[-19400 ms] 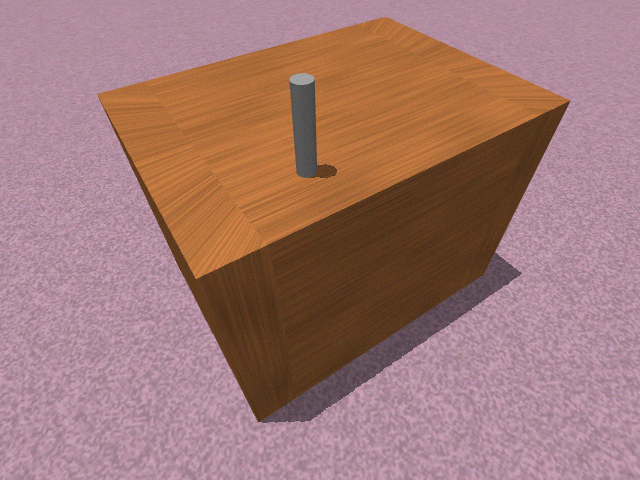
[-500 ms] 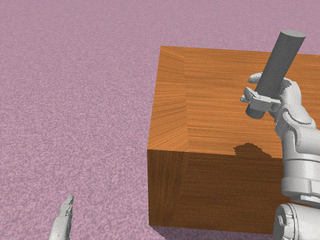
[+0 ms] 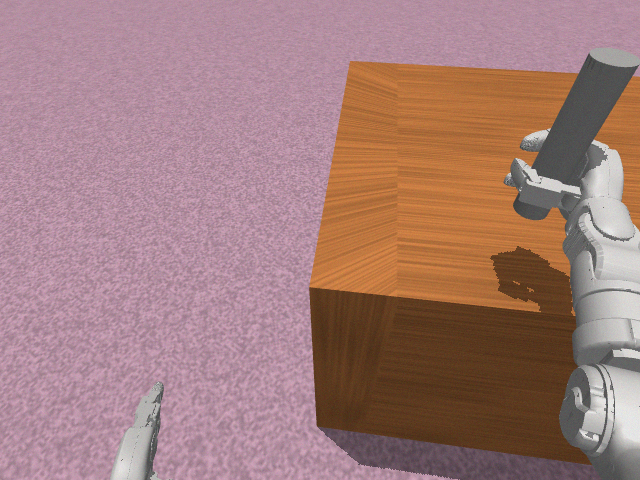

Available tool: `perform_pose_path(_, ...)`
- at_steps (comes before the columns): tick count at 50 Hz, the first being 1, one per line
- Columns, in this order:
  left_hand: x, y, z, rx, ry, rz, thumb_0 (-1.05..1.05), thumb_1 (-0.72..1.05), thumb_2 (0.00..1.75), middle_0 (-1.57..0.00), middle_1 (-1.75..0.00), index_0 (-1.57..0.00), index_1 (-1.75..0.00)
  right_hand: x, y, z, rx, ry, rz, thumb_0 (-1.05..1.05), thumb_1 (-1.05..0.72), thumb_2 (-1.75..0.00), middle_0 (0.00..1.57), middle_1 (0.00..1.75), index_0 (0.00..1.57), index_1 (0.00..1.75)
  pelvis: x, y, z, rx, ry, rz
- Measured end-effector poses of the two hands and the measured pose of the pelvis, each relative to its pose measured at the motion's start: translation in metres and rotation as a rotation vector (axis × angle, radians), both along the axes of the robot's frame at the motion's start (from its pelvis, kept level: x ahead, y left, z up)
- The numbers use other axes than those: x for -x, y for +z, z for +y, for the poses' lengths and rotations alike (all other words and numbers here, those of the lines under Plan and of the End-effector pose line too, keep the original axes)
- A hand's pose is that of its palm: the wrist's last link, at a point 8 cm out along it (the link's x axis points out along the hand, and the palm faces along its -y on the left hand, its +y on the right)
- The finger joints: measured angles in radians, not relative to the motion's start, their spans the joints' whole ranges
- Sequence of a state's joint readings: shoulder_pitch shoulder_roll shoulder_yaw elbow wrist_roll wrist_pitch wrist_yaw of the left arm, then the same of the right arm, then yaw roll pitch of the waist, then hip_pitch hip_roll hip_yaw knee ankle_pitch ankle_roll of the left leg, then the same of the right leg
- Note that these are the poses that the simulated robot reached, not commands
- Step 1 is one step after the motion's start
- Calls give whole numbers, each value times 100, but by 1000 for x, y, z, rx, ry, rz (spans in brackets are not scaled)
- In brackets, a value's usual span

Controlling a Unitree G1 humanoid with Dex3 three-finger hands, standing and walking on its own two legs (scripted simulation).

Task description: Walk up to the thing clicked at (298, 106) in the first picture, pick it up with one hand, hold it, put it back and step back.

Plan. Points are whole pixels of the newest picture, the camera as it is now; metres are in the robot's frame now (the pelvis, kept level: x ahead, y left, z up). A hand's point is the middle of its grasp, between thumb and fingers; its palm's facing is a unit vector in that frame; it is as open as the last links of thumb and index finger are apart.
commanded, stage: crouch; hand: right
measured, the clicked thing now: (565, 145) +0.46 -0.22 +0.21
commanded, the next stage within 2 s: lower in 0.42 s
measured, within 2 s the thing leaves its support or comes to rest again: rests again in 1.52 s
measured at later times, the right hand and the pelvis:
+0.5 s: hand (529, 176) +0.49 -0.21 +0.14, palm faces +0.17 +0.98 +0.01, open 5.4 cm; pelvis +0.02 -0.01 +0.00, yaw +0 degrees
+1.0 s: hand (513, 202) +0.49 -0.21 +0.09, palm faces +0.17 +0.98 +0.02, open 5.4 cm; pelvis +0.01 -0.01 -0.02, yaw +1 degrees
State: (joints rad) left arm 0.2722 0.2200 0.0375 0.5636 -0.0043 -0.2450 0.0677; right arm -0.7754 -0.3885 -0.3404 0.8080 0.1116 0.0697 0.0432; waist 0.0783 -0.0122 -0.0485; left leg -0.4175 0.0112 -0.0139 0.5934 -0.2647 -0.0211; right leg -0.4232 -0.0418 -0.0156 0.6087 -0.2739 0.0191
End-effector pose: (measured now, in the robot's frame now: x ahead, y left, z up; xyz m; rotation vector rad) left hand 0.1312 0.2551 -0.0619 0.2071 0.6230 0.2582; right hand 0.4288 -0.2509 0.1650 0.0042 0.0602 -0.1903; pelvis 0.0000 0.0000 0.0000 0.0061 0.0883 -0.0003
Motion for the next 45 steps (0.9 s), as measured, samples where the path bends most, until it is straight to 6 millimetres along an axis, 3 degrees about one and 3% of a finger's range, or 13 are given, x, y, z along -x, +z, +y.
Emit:
perform_pose_path(16, -15, 2, -6, 6, 5, 27, -1, -52, 4, -7, -5, -7, -5, -19, -19, -5, -3, 13, -7, -2, -15, -112, 97, 111, 101, 111, -13, -1, -5, -8, 4, 39)
perform_pose_path(30, -16, 1, -2, -8, 10, 57, -1, -52, 4, -7, -5, -7, -6, -30, -27, -8, -9, 18, -18, -2, -15, -111, 97, 111, 101, 111, -16, -4, -6, -13, 9, 64)
perform_pose_path(45, -5, 2, 5, -45, 17, 60, -1, -53, 5, -7, -5, -6, -6, -30, -69, -8, -21, 15, 12, -2, -15, -111, 97, 111, 101, 111, -8, -14, -5, -14, 12, 107)
